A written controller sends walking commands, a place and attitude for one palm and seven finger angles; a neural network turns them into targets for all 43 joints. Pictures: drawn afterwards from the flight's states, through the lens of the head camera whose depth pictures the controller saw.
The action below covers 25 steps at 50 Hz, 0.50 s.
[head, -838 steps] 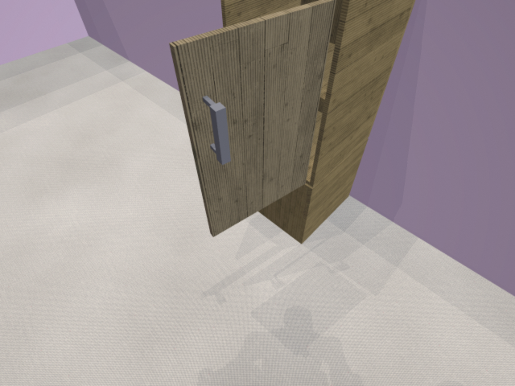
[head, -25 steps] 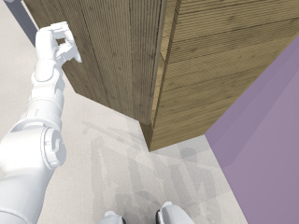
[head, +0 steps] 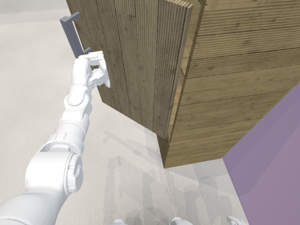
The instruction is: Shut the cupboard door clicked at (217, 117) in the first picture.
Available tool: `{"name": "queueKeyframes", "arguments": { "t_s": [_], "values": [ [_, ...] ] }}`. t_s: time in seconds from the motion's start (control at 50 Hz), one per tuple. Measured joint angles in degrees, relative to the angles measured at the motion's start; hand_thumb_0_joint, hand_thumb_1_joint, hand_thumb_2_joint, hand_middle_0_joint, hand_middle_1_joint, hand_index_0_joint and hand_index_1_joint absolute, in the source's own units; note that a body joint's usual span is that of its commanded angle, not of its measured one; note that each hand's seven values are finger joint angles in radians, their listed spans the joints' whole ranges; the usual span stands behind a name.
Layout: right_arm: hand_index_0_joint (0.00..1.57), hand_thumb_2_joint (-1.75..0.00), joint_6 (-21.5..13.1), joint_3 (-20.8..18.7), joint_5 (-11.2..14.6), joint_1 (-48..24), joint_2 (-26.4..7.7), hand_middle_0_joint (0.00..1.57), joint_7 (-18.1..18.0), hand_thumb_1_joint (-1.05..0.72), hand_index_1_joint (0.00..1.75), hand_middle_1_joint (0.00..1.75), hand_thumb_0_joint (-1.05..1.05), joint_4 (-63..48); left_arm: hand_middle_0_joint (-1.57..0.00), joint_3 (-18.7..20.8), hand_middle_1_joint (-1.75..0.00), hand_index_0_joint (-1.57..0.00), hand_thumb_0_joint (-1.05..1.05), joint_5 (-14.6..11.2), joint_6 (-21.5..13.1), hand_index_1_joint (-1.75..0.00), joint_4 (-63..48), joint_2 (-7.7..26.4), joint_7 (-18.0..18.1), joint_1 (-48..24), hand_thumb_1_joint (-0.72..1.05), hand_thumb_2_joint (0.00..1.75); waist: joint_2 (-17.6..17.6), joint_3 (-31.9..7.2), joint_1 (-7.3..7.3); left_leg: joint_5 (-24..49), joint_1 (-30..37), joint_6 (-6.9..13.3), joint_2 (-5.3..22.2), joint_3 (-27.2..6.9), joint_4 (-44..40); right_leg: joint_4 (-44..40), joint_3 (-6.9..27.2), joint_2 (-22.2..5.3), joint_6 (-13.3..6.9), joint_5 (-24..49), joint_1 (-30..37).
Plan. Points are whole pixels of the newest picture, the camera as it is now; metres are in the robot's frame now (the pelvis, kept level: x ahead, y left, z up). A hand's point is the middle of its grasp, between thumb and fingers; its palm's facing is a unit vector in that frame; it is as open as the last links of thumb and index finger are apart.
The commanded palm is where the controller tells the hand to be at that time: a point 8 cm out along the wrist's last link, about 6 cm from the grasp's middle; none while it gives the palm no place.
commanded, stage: draw the hand back to the body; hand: left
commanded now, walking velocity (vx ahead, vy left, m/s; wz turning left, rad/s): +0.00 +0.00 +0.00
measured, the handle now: (78, 37) +0.66 +0.20 +0.10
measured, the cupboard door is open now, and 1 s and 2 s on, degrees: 47 47 47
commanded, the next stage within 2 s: step back with the hand held close in 1.52 s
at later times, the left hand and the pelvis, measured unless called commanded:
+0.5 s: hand (62, 110) +0.35 +0.17 +0.15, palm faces +0.01 -0.99 -0.10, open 3.1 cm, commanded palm +0.31 +0.22 +0.16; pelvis -0.01 +0.00 +0.03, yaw -1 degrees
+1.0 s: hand out of the picture +0.23 +0.25 +0.18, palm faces +0.39 -0.85 -0.35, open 5.0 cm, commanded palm +0.18 +0.29 +0.20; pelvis +0.01 +0.01 +0.04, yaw +0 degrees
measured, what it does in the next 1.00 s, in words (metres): stands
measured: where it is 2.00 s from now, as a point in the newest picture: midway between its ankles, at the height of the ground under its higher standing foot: outside the picture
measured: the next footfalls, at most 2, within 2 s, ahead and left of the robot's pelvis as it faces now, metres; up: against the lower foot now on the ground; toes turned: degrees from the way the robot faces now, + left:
none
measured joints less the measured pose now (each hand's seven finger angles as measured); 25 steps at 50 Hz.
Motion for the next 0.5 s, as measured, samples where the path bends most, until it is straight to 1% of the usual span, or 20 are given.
{"name": "queueKeyframes", "arguments": {
  "t_s": [0.06, 0.14, 0.2, 0.28, 0.38, 0.46, 0.48, 0.5],
  "values": [
    [0.2, -0.9, 0.6, 0.3, 0.2, 1.1, 0.1, 0.2, -0.2, -0.91, 0.3, 0.3, 0.0, -0.3, -1.3, 1.9, -1.5, -1.3, 0.01, -0.2, 0.2, -1.5, -1.8, 0.4, -1.0, 1.9, 0.9, 0.9, 0.0, -0.1, 0.06, 0.3, 0.8, -0.1, 0.2, 0.7, -0.7, -0.2, 0.7, 0.2, -0.1, 0.3, 0.2],
    [0.2, -0.9, 1.4, 0.3, 0.9, 3.5, -0.1, 0.2, -0.6, -0.91, 0.3, 0.3, 0.0, -1.0, -1.29, 3.7, -1.5, -1.3, 0.01, -1.5, 1.2, -1.5, -8.4, 1.2, -2.8, 9.0, 0.9, 0.9, 0.5, -0.1, 0.48, 0.8, 3.7, -0.2, 0.6, 1.8, -2.8, -1.7, 1.8, 0.7, -0.2, 1.0, 2.4],
    [0.2, -0.9, 1.7, 0.1, 1.7, 5.1, -0.3, 0.2, -1.1, -0.91, 0.3, 0.3, 0.01, -1.0, -1.29, 3.3, -1.5, -1.3, 0.01, -3.2, 2.7, -1.5, -15.0, 1.7, -4.2, 15.5, 0.9, 0.9, 0.8, 0.3, 1.09, 1.4, 6.7, -0.3, 0.8, 2.1, -4.7, -3.5, 2.1, 0.9, -0.3, 1.6, 5.2],
    [0.2, -0.9, 1.3, -0.2, 2.5, 5.5, -0.7, 0.2, -2.2, -0.91, 0.3, 0.3, 0.01, -0.3, -1.29, 2.0, -1.5, -1.3, 0.01, -5.6, 5.0, -1.5, -23.9, 1.4, -5.9, 23.1, 0.9, 0.9, 0.8, 1.0, 2.24, 2.3, 10.5, -0.4, 0.8, 1.8, -7.1, -6.0, 1.7, 1.0, -0.5, 2.5, 9.2],
    [0.2, -0.9, -0.1, -0.2, 3.1, 3.1, -1.3, 0.2, -3.5, -0.91, 0.3, 0.3, 0.01, 0.2, -1.29, 0.4, -1.5, -1.3, 0.01, -7.3, 7.9, -1.49, -32.1, 1.3, -7.6, 29.7, 0.9, 0.9, 0.8, 1.5, 3.59, 3.4, 14.4, -0.4, 0.5, 1.2, -9.3, -8.5, 1.1, 0.8, -0.4, 3.4, 13.5],
    [0.19, -0.9, -1.5, 0.2, 3.4, -0.3, -1.7, 0.2, -4.4, -0.91, 0.3, 0.3, 0.01, -0.5, -1.27, 0.1, -1.47, -1.28, 0.01, -8.8, 10.6, -1.47, -37.2, 1.4, -9.2, 33.8, 0.9, 0.9, 0.9, 1.8, 4.73, 4.3, 17.1, -0.3, 0.1, 1.1, -11.0, -9.9, 1.0, 0.4, -0.3, 4.1, 16.1],
    [0.19, -0.9, -1.6, 0.2, 3.4, -1.4, -1.6, 0.2, -4.6, -0.91, 0.3, 0.3, 0.01, -0.9, -1.26, -0.5, -1.46, -1.27, 0.01, -7.6, 11.1, -1.46, -39.2, 1.6, -7.9, 35.2, 0.9, 0.9, 0.8, 2.0, 4.97, 4.6, 18.0, -0.2, -0.1, 1.2, -11.6, -10.3, 1.1, 0.3, -0.2, 4.2, 17.0],
    [0.19, -0.9, -1.7, 0.3, 3.3, -2.5, -1.4, 0.2, -5.0, -0.91, 0.3, 0.3, 0.01, -1.1, -1.25, -1.2, -1.44, -1.25, 0.01, -6.1, 11.5, -1.44, -41.6, 1.8, -5.8, 36.9, 0.9, 0.9, 0.8, 2.4, 5.17, 4.9, 19.1, -0.2, -0.2, 1.2, -12.5, -11.1, 1.1, 0.3, -0.1, 4.5, 18.1]
  ]
}}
